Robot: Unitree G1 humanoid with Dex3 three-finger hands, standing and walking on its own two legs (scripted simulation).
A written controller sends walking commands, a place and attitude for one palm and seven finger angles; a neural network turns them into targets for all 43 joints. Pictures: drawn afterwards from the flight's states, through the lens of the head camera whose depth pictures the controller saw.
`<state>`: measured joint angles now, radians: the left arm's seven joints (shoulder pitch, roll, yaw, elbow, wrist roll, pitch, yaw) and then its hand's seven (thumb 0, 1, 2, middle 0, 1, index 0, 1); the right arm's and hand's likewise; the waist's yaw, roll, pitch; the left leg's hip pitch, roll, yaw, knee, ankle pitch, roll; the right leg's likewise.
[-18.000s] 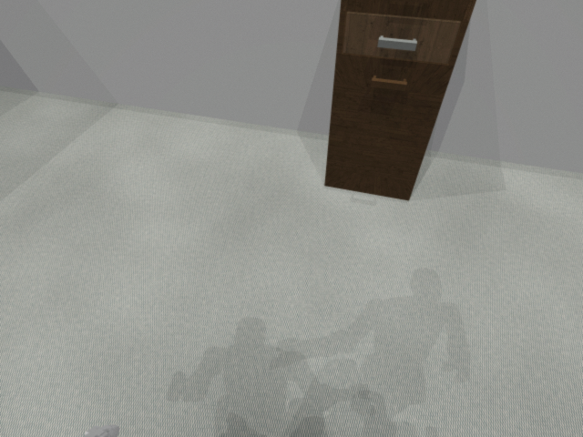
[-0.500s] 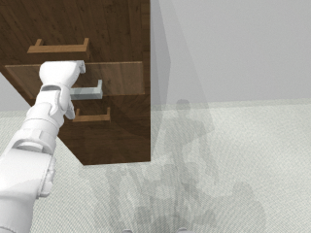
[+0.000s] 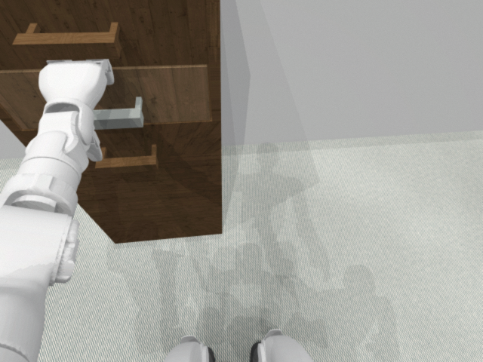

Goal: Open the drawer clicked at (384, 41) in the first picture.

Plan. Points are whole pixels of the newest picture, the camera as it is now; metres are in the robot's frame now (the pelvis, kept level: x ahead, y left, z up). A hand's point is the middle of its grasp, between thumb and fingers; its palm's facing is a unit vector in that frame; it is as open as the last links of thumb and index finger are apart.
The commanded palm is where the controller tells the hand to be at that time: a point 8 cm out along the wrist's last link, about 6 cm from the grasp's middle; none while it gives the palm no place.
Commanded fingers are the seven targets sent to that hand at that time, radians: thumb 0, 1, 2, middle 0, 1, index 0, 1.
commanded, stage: lower the fingers behind the handle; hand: left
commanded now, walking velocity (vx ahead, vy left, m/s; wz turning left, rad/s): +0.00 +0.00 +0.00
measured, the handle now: (106, 111) +0.57 +0.21 +0.04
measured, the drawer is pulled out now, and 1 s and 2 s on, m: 0.00 0.00 0.00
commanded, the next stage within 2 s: lift the fingers back up to retry in 0.64 s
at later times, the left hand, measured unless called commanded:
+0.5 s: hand (90, 109) +0.53 +0.22 +0.09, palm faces +0.02 +0.02 -1.00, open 13.9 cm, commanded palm +0.53 +0.22 +0.08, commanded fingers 0.00 -0.50 0.30 -0.30 -1.20 -0.30 -1.20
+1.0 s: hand (89, 109) +0.53 +0.22 +0.09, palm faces -0.01 +0.01 -1.00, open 13.9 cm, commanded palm +0.52 +0.22 +0.11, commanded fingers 0.00 -0.50 0.30 -0.30 -1.20 -0.30 -1.20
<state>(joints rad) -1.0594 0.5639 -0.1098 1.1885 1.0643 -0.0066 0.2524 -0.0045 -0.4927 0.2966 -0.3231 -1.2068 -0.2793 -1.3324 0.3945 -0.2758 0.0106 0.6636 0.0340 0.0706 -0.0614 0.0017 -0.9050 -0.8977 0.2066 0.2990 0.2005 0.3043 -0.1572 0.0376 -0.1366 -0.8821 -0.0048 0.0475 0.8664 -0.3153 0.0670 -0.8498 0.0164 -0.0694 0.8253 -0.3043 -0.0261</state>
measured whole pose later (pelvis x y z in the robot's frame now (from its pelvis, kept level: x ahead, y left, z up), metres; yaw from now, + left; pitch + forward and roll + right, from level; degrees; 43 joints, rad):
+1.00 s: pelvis -0.01 +0.00 -0.01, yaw +0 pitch +19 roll -2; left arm -1.07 0.59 -0.14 1.12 1.03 0.02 0.17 0.00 -0.49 0.30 -0.32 -1.20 -0.25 -1.34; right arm 0.38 -0.27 0.03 0.64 0.05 0.07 -0.08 0.00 -0.90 -0.90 0.21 0.30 0.20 0.30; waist -0.16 0.05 -0.13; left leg -0.93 -0.02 0.02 0.92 -0.33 0.06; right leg -0.90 0.03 -0.06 0.88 -0.32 -0.03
